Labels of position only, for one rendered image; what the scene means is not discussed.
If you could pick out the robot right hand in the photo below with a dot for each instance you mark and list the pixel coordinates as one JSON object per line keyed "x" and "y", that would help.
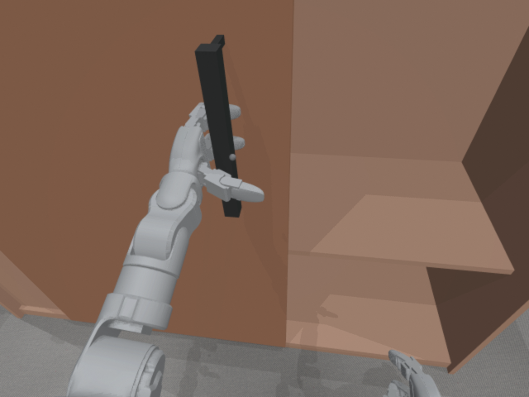
{"x": 420, "y": 384}

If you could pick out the wardrobe door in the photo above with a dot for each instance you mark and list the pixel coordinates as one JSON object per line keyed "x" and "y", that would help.
{"x": 20, "y": 287}
{"x": 92, "y": 94}

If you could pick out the handle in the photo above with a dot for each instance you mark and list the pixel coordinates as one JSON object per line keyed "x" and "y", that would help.
{"x": 212, "y": 76}

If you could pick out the robot left hand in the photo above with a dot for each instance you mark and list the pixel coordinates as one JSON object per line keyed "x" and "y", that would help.
{"x": 191, "y": 148}

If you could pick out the left robot forearm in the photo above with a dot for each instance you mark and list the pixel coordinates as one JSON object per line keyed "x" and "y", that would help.
{"x": 141, "y": 299}

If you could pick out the left robot upper arm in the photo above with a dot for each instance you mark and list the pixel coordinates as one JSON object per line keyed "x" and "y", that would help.
{"x": 117, "y": 367}

